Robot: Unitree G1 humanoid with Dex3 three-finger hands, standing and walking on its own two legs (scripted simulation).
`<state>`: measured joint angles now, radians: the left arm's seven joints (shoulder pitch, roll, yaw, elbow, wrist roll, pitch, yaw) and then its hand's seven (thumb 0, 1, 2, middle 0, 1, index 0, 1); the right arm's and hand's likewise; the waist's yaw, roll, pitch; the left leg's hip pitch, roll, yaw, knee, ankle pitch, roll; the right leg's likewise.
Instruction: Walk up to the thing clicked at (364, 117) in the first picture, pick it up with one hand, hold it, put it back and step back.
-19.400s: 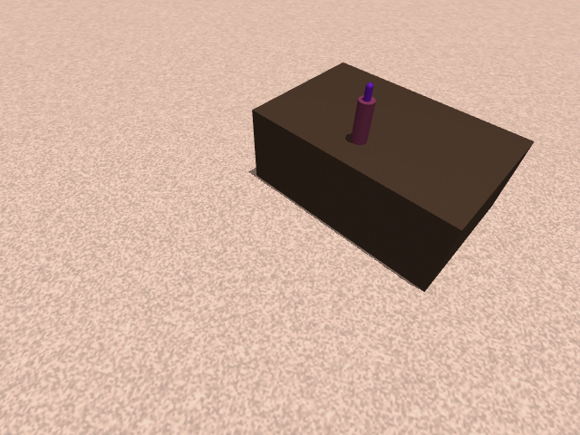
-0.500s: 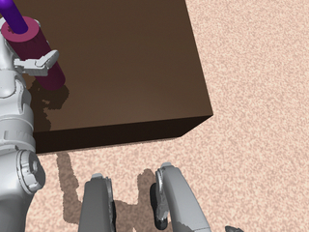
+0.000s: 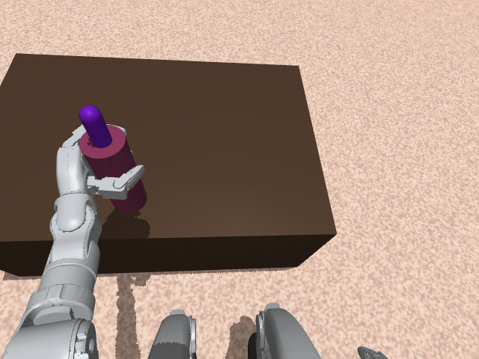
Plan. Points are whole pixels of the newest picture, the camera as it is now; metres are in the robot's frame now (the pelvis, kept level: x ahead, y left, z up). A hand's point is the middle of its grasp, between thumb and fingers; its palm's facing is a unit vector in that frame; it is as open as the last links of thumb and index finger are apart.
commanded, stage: lift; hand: left
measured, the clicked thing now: (113, 163) +0.43 +0.19 +0.02
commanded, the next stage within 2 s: hold in 0.86 s
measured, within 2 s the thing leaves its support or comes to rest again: neither
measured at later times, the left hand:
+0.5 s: hand (111, 170) +0.39 +0.18 +0.07, palm faces +0.16 -0.99 -0.02, open 9.1 cm
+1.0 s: hand (106, 174) +0.37 +0.17 +0.10, palm faces +0.17 -0.99 -0.01, open 9.1 cm
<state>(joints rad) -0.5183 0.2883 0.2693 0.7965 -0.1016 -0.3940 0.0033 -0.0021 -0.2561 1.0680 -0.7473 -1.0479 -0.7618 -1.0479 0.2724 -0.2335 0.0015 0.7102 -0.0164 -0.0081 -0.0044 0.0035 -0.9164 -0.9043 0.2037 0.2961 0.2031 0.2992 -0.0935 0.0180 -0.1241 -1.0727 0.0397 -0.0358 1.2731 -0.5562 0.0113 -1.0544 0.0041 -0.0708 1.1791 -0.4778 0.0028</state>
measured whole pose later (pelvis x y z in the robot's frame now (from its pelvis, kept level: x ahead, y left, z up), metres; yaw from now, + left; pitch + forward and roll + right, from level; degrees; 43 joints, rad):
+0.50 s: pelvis +0.02 +0.00 +0.04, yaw +1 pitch +13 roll -2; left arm -0.30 0.21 0.16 0.60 -0.13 -0.38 0.02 0.00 -0.27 1.08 -0.75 -1.05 -0.77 -1.05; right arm 0.25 -0.21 0.01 0.68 -0.01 -0.01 -0.02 0.01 -0.92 -0.90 0.20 0.30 0.20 0.30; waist -0.05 0.01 -0.08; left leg -0.78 0.03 -0.02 1.05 -0.50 0.01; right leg -0.77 0.00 -0.05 0.98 -0.43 0.00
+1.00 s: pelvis +0.03 -0.01 +0.06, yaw +1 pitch +9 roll -2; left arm -0.18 0.19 0.14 0.50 -0.15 -0.36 0.01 0.00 -0.27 1.09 -0.75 -1.05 -0.77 -1.05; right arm 0.24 -0.21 0.00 0.67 -0.01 -0.02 -0.02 0.01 -0.91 -0.90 0.20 0.30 0.20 0.30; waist -0.03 0.00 -0.06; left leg -0.62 0.03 -0.01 0.93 -0.46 0.00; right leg -0.62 0.00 -0.05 0.87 -0.41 0.00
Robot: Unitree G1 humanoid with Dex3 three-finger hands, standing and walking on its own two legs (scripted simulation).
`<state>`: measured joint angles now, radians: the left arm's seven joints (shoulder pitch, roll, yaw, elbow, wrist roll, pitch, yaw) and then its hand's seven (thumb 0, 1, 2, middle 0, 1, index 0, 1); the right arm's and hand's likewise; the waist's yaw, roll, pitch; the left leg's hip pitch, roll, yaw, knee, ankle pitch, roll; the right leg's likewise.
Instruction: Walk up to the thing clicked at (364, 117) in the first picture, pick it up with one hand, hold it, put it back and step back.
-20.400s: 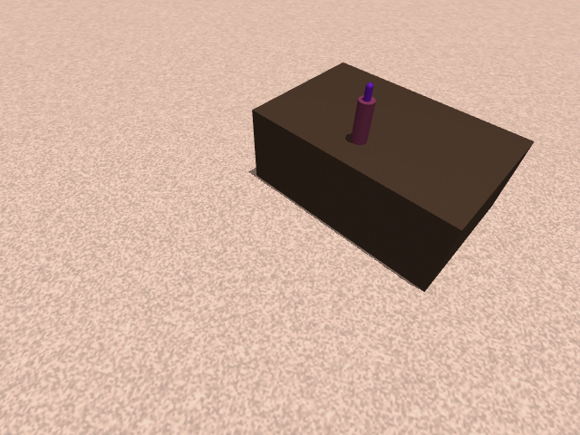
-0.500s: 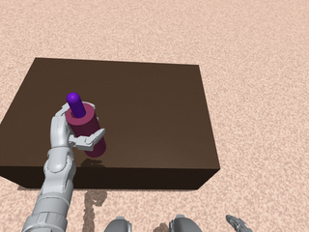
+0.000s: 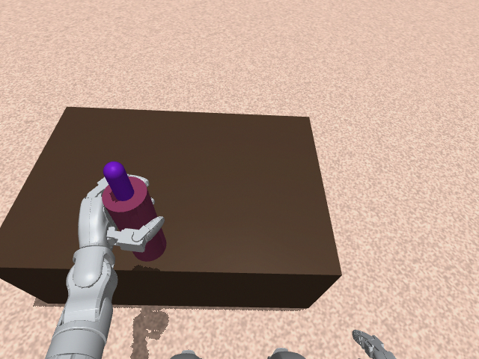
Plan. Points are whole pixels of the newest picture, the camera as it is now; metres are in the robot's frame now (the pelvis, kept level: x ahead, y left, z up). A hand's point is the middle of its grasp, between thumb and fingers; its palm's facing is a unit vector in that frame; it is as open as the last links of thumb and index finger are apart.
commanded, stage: hold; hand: left
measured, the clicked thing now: (134, 213) +0.35 +0.18 +0.04
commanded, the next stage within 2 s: none
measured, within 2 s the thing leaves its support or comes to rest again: neither
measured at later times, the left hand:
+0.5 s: hand (133, 220) +0.32 +0.17 +0.05, palm faces +0.15 -0.99 +0.00, open 9.1 cm
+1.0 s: hand (129, 221) +0.32 +0.18 +0.06, palm faces +0.15 -0.99 +0.00, open 9.1 cm
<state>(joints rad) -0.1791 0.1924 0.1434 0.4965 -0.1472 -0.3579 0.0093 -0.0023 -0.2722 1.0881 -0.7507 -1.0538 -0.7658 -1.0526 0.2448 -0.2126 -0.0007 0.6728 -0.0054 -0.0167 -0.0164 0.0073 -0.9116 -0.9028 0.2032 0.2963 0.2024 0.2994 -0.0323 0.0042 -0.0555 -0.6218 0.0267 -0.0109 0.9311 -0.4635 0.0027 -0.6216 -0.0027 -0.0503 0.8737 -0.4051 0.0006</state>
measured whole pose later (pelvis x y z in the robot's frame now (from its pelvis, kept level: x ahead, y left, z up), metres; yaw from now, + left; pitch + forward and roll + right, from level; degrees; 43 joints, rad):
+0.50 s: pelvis -0.01 +0.00 +0.01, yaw +0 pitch +6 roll -2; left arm -0.13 0.18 0.14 0.45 -0.15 -0.35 0.00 0.00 -0.27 1.09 -0.75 -1.05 -0.77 -1.05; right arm 0.23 -0.21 0.00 0.68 0.00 -0.04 -0.02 0.01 -0.92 -0.90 0.20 0.30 0.20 0.30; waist -0.02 0.00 -0.04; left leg -0.55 0.02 -0.01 0.87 -0.43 0.00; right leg -0.55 0.00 -0.05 0.82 -0.38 0.00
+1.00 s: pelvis -0.01 +0.00 +0.01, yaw +0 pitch +5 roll -2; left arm -0.13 0.18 0.13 0.45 -0.16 -0.34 -0.01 0.00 -0.27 1.09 -0.75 -1.05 -0.77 -1.05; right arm 0.23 -0.21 0.00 0.68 0.00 -0.06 -0.02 0.01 -0.92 -0.90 0.20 0.30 0.20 0.30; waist -0.02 0.01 -0.03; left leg -0.52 0.02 -0.01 0.85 -0.42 0.01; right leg -0.52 -0.01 -0.05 0.80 -0.37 0.00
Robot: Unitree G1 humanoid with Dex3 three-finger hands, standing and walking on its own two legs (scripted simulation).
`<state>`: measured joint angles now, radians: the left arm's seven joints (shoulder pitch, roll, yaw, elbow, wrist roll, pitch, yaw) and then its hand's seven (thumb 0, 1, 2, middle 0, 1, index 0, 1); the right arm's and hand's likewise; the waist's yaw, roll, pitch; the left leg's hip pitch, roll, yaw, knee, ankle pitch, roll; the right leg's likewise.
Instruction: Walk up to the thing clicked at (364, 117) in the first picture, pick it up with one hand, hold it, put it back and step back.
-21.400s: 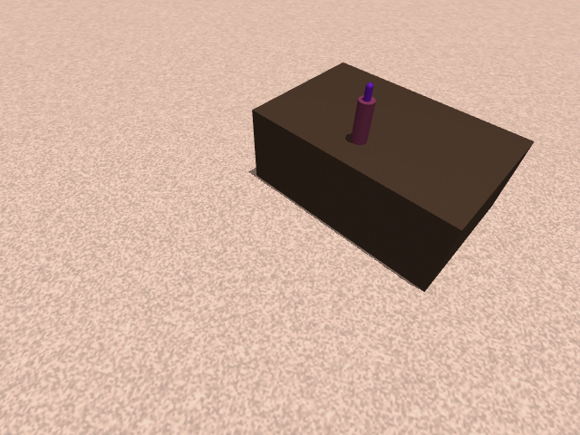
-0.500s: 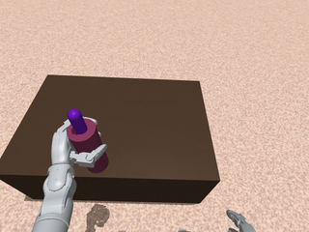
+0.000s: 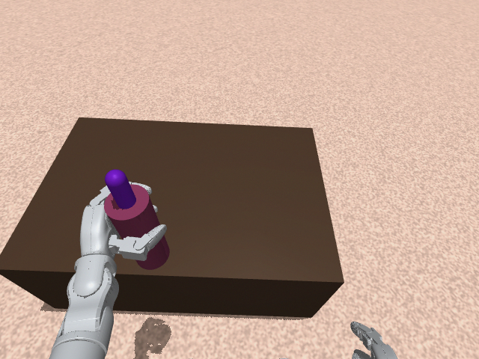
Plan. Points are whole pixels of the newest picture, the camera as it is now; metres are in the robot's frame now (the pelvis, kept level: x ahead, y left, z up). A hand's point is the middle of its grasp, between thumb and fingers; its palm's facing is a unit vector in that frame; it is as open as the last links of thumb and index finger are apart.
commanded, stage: hold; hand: left
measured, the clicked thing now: (136, 221) +0.33 +0.18 +0.05
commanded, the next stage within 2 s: crouch in 1.56 s
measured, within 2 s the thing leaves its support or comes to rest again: neither
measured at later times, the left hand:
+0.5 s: hand (141, 222) +0.33 +0.17 +0.04, palm faces +0.14 -0.99 +0.00, open 9.1 cm
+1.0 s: hand (144, 220) +0.33 +0.17 +0.04, palm faces +0.14 -0.99 +0.00, open 9.1 cm
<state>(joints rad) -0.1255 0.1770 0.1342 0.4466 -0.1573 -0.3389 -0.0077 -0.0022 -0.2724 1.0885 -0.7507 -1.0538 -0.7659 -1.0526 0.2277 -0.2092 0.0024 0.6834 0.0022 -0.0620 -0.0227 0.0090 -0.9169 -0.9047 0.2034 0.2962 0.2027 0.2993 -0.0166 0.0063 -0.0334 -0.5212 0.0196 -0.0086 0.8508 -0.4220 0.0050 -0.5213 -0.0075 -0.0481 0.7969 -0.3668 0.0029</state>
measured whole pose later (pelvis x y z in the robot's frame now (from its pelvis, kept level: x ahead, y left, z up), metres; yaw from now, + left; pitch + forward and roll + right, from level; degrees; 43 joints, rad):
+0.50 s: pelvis +0.01 +0.00 +0.00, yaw +0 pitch +6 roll -2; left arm -0.11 0.17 0.13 0.43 -0.16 -0.35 -0.01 0.00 -0.27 1.09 -0.75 -1.05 -0.77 -1.05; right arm 0.23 -0.21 0.00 0.68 0.00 -0.06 -0.02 0.01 -0.92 -0.91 0.20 0.30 0.20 0.30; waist -0.02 0.01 -0.03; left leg -0.52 0.02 -0.01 0.85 -0.43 0.00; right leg -0.52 -0.01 -0.05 0.79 -0.37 0.00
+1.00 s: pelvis +0.01 +0.00 +0.00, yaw +0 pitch +6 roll -1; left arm -0.10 0.17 0.12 0.42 -0.15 -0.34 0.00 0.00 -0.27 1.09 -0.75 -1.05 -0.77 -1.05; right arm 0.23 -0.21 0.00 0.68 0.00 -0.06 -0.02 0.01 -0.92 -0.91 0.20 0.30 0.20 0.30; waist -0.02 0.01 -0.03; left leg -0.51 0.02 -0.01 0.84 -0.43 0.00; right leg -0.51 -0.01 -0.05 0.79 -0.38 0.00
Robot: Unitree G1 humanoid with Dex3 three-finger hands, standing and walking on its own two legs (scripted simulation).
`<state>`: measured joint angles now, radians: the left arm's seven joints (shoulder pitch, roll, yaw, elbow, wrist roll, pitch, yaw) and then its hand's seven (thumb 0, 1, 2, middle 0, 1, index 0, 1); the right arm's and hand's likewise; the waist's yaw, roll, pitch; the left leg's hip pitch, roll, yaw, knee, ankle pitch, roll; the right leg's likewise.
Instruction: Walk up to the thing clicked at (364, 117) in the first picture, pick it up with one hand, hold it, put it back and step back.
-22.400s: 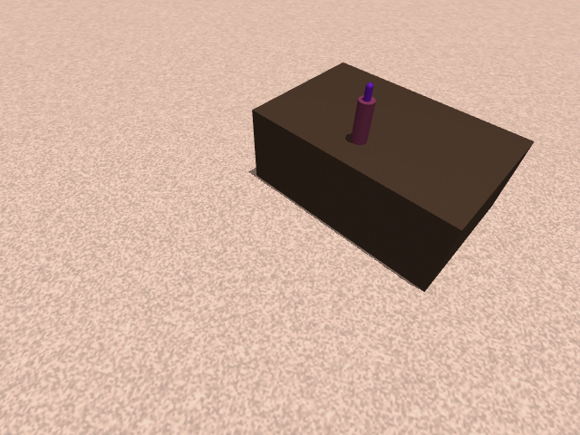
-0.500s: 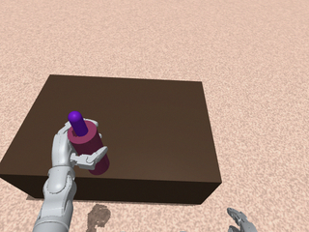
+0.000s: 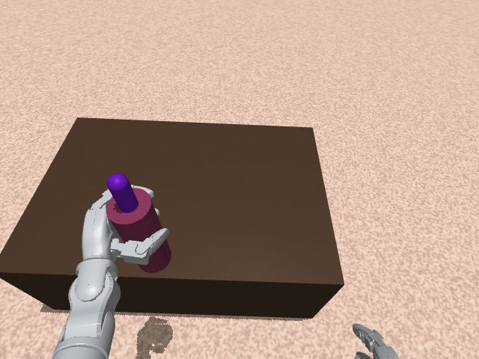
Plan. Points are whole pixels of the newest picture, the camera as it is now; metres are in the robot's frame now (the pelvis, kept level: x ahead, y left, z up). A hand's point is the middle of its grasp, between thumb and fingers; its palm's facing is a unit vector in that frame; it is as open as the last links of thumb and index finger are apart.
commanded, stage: hold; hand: left
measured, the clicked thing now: (138, 225) +0.32 +0.17 +0.04
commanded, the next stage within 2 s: crouch in 0.56 s
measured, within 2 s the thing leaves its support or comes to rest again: neither
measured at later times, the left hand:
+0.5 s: hand (137, 223) +0.32 +0.17 +0.05, palm faces +0.15 -0.99 +0.00, open 9.1 cm
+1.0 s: hand (144, 224) +0.36 +0.18 -0.02, palm faces +0.13 -0.99 +0.00, open 9.1 cm
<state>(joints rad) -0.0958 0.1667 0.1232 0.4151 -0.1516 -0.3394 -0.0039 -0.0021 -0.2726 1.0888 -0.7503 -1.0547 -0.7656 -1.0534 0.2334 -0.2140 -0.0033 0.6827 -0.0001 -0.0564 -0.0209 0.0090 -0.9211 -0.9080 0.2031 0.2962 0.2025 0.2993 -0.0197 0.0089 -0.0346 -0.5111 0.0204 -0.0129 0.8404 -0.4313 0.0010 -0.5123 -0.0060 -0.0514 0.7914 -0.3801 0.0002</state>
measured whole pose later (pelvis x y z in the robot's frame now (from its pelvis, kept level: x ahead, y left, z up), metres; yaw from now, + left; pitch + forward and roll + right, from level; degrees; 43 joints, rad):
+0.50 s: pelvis -0.01 +0.00 +0.00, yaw +0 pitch +5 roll -1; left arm -0.13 0.17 0.13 0.45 -0.15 -0.35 0.01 0.00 -0.27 1.09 -0.75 -1.06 -0.77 -1.05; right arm 0.24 -0.21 0.00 0.69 0.00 -0.06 -0.03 0.01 -0.93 -0.91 0.20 0.30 0.20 0.30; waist -0.02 0.01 -0.03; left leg -0.51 0.02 -0.01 0.84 -0.42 0.00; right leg -0.51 -0.01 -0.05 0.79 -0.37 0.00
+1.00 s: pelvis -0.02 +0.00 -0.03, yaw +0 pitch +13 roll -2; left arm -0.39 0.24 0.21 0.78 -0.14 -0.48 -0.04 0.00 -0.27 1.09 -0.75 -1.06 -0.77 -1.05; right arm 0.20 -0.22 -0.01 0.70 -0.02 -0.08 0.00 0.01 -0.90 -0.90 0.21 0.30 0.20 0.30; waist -0.06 -0.02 -0.03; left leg -0.77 0.02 -0.02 1.01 -0.46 0.00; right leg -0.77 -0.01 -0.06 0.96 -0.40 0.00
